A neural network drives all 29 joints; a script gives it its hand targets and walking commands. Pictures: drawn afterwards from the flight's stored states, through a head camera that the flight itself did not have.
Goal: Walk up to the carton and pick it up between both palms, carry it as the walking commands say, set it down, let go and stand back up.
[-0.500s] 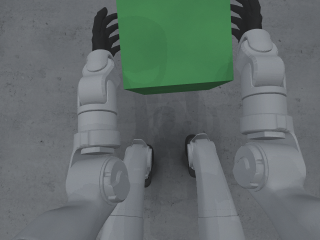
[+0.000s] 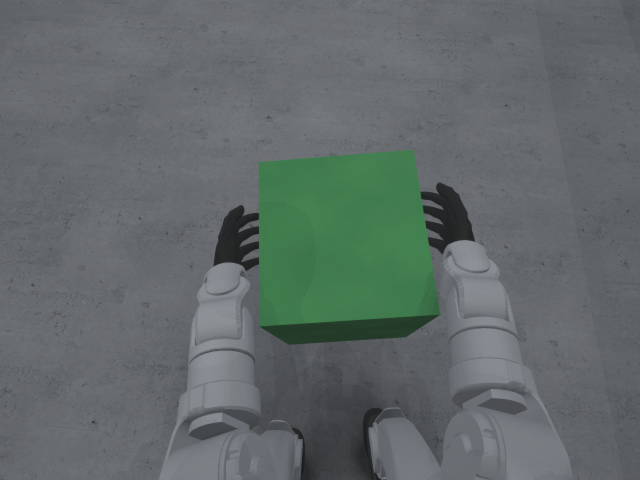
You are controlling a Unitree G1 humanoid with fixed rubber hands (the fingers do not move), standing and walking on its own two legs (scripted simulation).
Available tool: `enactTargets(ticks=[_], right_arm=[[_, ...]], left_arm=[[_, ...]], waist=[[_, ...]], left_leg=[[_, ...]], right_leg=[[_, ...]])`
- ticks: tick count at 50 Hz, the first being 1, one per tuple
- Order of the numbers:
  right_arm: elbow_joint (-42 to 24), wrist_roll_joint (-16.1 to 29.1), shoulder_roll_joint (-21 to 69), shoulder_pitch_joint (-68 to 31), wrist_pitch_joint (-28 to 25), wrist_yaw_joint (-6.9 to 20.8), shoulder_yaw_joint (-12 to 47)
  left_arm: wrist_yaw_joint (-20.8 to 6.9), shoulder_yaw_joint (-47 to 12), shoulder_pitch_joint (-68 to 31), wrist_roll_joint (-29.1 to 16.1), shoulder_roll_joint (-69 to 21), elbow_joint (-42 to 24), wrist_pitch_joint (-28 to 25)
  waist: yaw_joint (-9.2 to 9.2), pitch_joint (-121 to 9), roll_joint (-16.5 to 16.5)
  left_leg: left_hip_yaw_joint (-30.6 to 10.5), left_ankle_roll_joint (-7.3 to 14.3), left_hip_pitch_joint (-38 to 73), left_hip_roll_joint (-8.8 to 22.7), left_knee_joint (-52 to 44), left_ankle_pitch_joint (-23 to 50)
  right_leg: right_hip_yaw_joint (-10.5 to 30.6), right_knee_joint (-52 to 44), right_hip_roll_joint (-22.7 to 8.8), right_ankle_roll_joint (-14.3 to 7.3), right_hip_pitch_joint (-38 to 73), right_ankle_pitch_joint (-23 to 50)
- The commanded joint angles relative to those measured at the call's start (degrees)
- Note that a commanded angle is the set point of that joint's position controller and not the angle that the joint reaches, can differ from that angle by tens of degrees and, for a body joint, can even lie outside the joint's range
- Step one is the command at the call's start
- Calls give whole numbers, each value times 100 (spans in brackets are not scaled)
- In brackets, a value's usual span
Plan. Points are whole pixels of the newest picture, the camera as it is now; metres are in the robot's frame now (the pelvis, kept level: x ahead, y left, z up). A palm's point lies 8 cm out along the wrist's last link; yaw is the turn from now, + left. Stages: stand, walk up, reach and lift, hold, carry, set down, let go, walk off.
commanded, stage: reach and lift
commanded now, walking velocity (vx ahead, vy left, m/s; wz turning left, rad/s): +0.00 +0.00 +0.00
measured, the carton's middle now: (342, 261) +0.41 -0.01 -0.12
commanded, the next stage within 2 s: none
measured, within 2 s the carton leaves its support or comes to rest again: neither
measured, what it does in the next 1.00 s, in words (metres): rises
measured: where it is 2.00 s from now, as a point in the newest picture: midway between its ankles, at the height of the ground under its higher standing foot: (335, 479)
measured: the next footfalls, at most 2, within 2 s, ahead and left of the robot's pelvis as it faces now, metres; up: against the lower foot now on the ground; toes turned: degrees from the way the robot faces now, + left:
none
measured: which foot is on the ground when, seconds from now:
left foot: down 0.00-1.00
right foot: down 0.00-1.00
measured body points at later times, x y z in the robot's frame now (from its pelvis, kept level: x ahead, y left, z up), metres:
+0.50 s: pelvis +0.02 +0.00 +0.04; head +0.10 -0.01 +0.49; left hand +0.38 +0.14 +0.03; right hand +0.39 -0.15 +0.04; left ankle +0.03 +0.13 -0.68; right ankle +0.07 -0.11 -0.68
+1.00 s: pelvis +0.02 +0.00 +0.06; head +0.01 -0.01 +0.51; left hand +0.35 +0.14 +0.09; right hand +0.36 -0.15 +0.10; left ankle +0.03 +0.13 -0.68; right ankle +0.07 -0.11 -0.68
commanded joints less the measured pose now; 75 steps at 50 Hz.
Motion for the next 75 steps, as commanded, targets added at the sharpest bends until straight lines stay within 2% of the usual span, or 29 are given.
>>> enactTargets(ticks=[1,3,5,7,8,12,14,18,19,20,24,25,31,39,41,42,43,45,47,48,49,50,51,56,59,67,68,69,75], right_arm=[[906,645,5955,-1941,-43,1560,3204],[515,695,6004,-1752,-66,1469,3482],[351,923,6207,-1976,-64,1499,3769],[105,1229,6229,-2158,-56,1539,4222],[70,1338,6345,-1991,-96,1557,4376],[291,911,5858,-1468,86,1422,3822],[620,705,5947,-1275,213,1410,3547],[243,1081,6164,-1671,211,1476,3886],[177,959,5888,-1605,193,1452,3820],[10,996,6251,-1311,312,1450,4048],[516,806,5988,-725,497,1373,3603],[66,1005,6032,-1119,454,1383,3925],[-466,1316,6041,-1312,560,1384,4347],[-274,1246,5913,-835,1159,1353,3971],[-567,1275,5827,-1093,1179,1366,4061],[-273,1288,5773,-768,1267,1392,3928],[-337,1254,5735,-990,1354,1352,3936],[-336,1484,5892,-1233,1373,1363,3933],[-629,1607,5985,-1507,1486,1415,4124],[-825,1715,6070,-1716,1502,1436,4382],[-495,1602,6083,-1376,1609,1425,4143],[-559,1705,6271,-1411,1655,1461,4214],[-688,1552,6086,-1509,1725,1405,4100],[-193,1362,5863,-1376,1950,1415,3536],[-519,1536,5901,-1751,1986,1433,3732],[-714,1412,5554,-985,2153,1329,3588],[-694,1551,5658,-895,2155,1349,3683],[-1099,1508,5621,-1071,2141,1319,3907],[-1068,1623,5513,-1250,2024,1325,3895]], left_arm=[[-1420,-3613,-3290,-899,-5048,234,-344],[-1534,-3590,-2989,-943,-5200,492,-306],[-1441,-3748,-2762,-858,-5177,161,-341],[-1469,-4034,-2922,-1089,-5112,-111,-348],[-1477,-4422,-3027,-1258,-5031,-676,-427],[-1539,-4387,-2737,-1320,-5309,-148,-98],[-1540,-3997,-2497,-1079,-5110,309,14],[-1509,-3992,-2448,-1070,-5066,35,-13],[-1490,-3924,-2245,-1023,-5227,280,59],[-1519,-4147,-2414,-1280,-5138,-365,8],[-1483,-4005,-2110,-1214,-5103,46,278],[-1522,-3851,-1956,-1189,-5115,38,215],[-1386,-4290,-1967,-1361,-5268,-407,402],[-1370,-4245,-1915,-1625,-5402,-376,906],[-1331,-4091,-1524,-1463,-5380,-278,1003],[-1339,-4325,-1990,-1603,-5199,-568,1065],[-1347,-3940,-1763,-1539,-5216,-167,1154],[-1374,-4329,-2441,-1805,-5338,-728,1160],[-1361,-4139,-2245,-1719,-5258,-513,1254],[-1350,-4231,-2085,-1649,-5459,-608,1293],[-1309,-4114,-2104,-1659,-5244,-625,1356],[-1331,-4359,-2524,-1859,-5121,-1150,1308],[-1387,-4084,-2120,-1759,-5182,-460,1460],[-1431,-4026,-2684,-1732,-5142,-525,1737],[-1381,-3804,-2286,-1560,-5175,-476,1769],[-1392,-3917,-1980,-1722,-4971,-834,1951],[-1348,-3935,-1802,-1697,-4950,-946,1905],[-1382,-3959,-1465,-1710,-5074,-922,1911],[-1369,-4062,-1863,-1761,-5275,-776,1878]], waist=[[-192,-3941,-236],[-83,-3880,-150],[219,-4211,-122],[333,-4645,-503],[294,-4955,-284],[-104,-3621,0],[13,-2604,-187],[304,-3073,65],[194,-2899,12],[159,-3548,-663],[-30,-2326,-48],[246,-2693,-193],[294,-3034,30],[-171,-1693,-202],[65,-1447,-34],[-160,-1344,229],[-21,-1120,-56],[-137,-1237,435],[128,-1266,-124],[267,-1655,263],[330,-1519,106],[181,-1745,-50],[132,-1143,-345],[-117,-820,14],[141,-936,100],[-122,-742,-120],[56,-648,206],[32,-963,-238],[47,-839,132]], left_leg=[[-33,-59,1128,-504,-713,1691],[6,24,1097,-529,-881,1161],[-48,1,1502,-492,-967,1844],[-11,24,1760,-495,-920,2030],[40,24,1767,-537,-1024,2160],[-17,-12,2080,-428,-1394,1432],[30,28,1884,-387,-1611,891],[15,60,2428,-356,-1745,1695],[-60,41,2469,-391,-1841,1764],[-56,101,2850,-369,-1905,1801],[-104,33,2994,-349,-2178,1688],[-116,112,3072,-327,-2206,1530],[-114,49,3771,-277,-2308,2043],[-257,96,4040,-208,-2718,1426],[-240,84,3938,-237,-2827,1531],[-274,58,4264,-210,-2859,1439],[-214,82,3961,-202,-2893,1109],[-241,61,3952,-202,-2937,851],[-192,124,3918,-229,-3019,968],[-168,82,4297,-276,-2938,1231],[-211,86,4269,-178,-2977,1311],[-253,127,4394,-133,-2971,1188],[-238,180,4425,-158,-3039,759],[-146,101,4233,-210,-3264,610],[-216,148,4445,-180,-3248,764],[-182,85,4763,-255,-3373,1460],[-189,76,4597,-252,-3367,1332],[-205,121,5036,-279,-3327,1730],[-301,63,4794,-209,-3246,1308]], right_leg=[[29,-354,488,-88,3361,2182],[221,-535,313,-88,3929,2131],[195,-510,409,-6,3994,2420],[203,-524,404,57,4106,2942],[317,-595,341,7,4676,3150],[141,-1005,413,-100,4171,1734],[210,-1278,321,-88,4078,1184],[194,-1342,304,-9,4639,2082],[148,-1403,272,-49,4624,2185],[123,-1519,392,79,5092,2171],[90,-1788,280,-37,4734,1743],[271,-1925,167,-20,5136,1628],[161,-1942,247,-57,5569,2087],[46,-2364,277,-71,5584,1378],[25,-2363,275,-80,5575,1418],[-11,-2499,260,-121,5453,1245],[25,-2505,213,-95,5719,997],[101,-2508,186,-157,5821,919],[9,-2619,236,-27,5919,955],[19,-2613,193,-40,6140,1002],[13,-2611,229,-47,6017,1077],[77,-2592,246,-62,6083,949],[27,-2752,171,-36,5780,520],[38,-2876,163,-91,5993,565],[59,-2834,110,-56,6245,677],[69,-3014,110,-16,6473,1600],[92,-2986,119,-57,6570,1400],[126,-2995,97,31,6509,1769],[83,-2916,199,-117,6283,1173]])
